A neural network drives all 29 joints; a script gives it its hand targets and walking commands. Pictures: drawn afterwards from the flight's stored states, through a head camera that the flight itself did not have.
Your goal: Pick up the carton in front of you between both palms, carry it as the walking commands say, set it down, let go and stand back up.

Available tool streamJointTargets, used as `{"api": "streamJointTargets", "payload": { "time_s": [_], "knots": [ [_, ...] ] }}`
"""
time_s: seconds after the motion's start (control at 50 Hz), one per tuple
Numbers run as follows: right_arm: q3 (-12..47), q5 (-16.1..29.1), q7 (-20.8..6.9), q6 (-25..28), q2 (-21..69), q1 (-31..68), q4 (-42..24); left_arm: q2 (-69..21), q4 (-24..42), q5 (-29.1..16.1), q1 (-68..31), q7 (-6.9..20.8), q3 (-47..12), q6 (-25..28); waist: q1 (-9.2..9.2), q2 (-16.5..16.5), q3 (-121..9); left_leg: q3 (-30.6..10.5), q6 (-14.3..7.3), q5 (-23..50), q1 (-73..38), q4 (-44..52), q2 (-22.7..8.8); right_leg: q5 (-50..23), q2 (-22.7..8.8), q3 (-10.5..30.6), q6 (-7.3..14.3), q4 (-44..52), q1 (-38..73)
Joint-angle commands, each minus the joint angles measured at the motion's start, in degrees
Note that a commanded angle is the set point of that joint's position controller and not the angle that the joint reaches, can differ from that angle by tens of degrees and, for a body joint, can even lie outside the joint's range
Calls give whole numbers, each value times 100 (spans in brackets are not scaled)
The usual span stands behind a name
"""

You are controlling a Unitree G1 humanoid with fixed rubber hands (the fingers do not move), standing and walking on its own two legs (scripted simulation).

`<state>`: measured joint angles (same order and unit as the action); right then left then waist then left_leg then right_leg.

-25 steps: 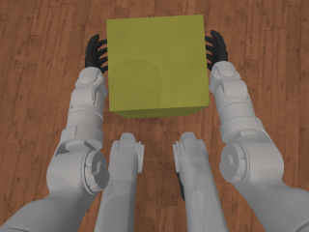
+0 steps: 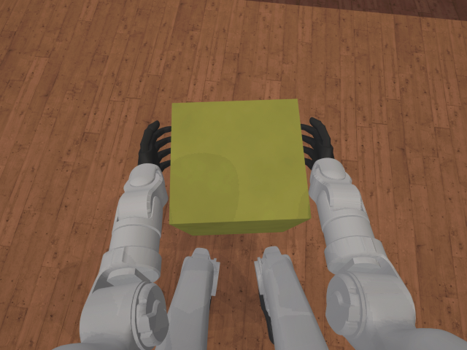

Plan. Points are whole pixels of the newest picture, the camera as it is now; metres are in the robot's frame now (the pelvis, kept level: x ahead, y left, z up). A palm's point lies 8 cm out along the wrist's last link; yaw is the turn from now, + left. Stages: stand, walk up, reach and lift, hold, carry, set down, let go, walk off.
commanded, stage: reach and lift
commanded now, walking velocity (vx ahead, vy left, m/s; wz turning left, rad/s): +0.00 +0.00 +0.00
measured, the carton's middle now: (236, 178) +0.41 +0.00 -0.12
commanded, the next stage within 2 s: hold in 1.86 s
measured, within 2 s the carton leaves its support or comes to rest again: neither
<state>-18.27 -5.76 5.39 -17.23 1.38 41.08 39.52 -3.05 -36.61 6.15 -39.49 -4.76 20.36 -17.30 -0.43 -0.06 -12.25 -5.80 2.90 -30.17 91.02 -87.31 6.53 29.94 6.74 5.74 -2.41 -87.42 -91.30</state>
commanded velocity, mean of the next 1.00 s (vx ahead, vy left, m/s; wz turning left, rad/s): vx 0.00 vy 0.00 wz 0.00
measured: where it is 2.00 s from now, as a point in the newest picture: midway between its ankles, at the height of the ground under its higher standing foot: (235, 323)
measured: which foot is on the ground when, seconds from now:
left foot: down 0.00-1.00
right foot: down 0.00-1.00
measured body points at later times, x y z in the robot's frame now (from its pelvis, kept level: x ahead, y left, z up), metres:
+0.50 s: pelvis +0.06 +0.00 +0.14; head +0.12 +0.00 +0.59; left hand +0.39 +0.15 +0.10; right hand +0.39 -0.15 +0.10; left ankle +0.08 +0.13 -0.54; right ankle +0.08 -0.12 -0.54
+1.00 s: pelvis +0.06 +0.00 +0.19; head +0.02 +0.00 +0.64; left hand +0.36 +0.15 +0.21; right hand +0.36 -0.15 +0.20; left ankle +0.08 +0.13 -0.54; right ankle +0.08 -0.12 -0.54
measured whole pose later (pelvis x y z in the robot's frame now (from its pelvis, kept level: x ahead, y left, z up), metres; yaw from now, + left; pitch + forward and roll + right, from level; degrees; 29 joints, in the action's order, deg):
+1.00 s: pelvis +0.06 +0.00 +0.19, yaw +0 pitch -3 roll +0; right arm -16.2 -15.3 1.3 -34.8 8.8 16.2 24.4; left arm -9.0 -24.2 15.5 -16.5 -0.1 16.6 -34.5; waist -0.3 0.0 -2.6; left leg -8.4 0.5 -14.0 11.2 -28.4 3.2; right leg 14.0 3.3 8.3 -0.4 -28.6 -11.4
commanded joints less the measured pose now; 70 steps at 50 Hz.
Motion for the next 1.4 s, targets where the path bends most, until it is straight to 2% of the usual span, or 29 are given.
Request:
{"api": "streamJointTargets", "payload": {
  "time_s": [0.0,0.24,0.42,0.54,0.7,0.76,0.84,0.94,1.1,1.22,1.38],
  "knots": [
    [3244,728,-1428,170,6420,3382,-262,-6261,38,-695,-3381,1357,-3452,99,1,-27,-4471,614,-108,1340,-3021,1405,361,-1338,357,-618,69,1411,3129],
    [3246,485,-1460,349,6453,2125,-267,-6289,-13,-411,-2117,1366,-3427,300,7,-8,-3484,269,-193,1808,-4554,2877,200,-1816,176,-269,141,2882,4669],
    [3511,434,-1501,262,6451,1167,-558,-6295,246,-360,-1160,1424,-3678,217,11,-26,-2815,74,-230,2548,-5956,4023,63,-2539,46,-71,173,4028,5989],
    [3733,493,-1562,-81,6477,627,-894,-6292,581,-425,-624,1513,-3923,-112,11,-28,-2247,-3,-238,3055,-6886,4788,-36,-3046,-40,9,170,4791,6920],
    [4064,666,-1710,-891,6523,169,-1604,-6325,1261,-596,-174,1673,-4245,-917,9,3,-1363,-11,-220,3441,-7984,5747,-138,-3434,-148,41,148,5733,8051],
    [4086,675,-1750,-1218,6478,90,-1852,-6262,1502,-612,-86,1716,-4245,-1248,9,13,-901,12,-219,3337,-8231,6059,-152,-3335,-181,25,148,6041,8274],
    [3780,488,-1808,-1549,6297,147,-1798,-6161,1364,-448,-114,1787,-3900,-1567,3,7,-96,47,-249,2631,-8220,6379,-181,-2591,-198,-38,178,6363,8241],
    [3373,335,-1907,-1608,6332,680,-1565,-6178,1110,-284,-646,1896,-3524,-1633,16,-1,191,90,-289,1826,-8091,6425,-210,-1783,-214,-101,228,6416,8116],
    [3561,482,-1977,-1529,6597,1349,-1728,-6423,1291,-428,-1341,1954,-3722,-1541,12,-2,-512,117,-295,1852,-8247,6317,-199,-1840,-213,-122,217,6321,8356],
    [3485,435,-1975,-1604,6545,1225,-1662,-6355,1249,-376,-1217,1946,-3642,-1609,11,14,-492,140,-279,1969,-8326,6398,-192,-1966,-209,-131,199,6403,8431],
    [3560,446,-1940,-1727,6424,879,-1930,-6218,1538,-386,-870,1913,-3719,-1730,21,-5,-476,139,-240,2577,-8562,6490,-171,-2575,-183,-133,161,6499,8636]
  ]
}}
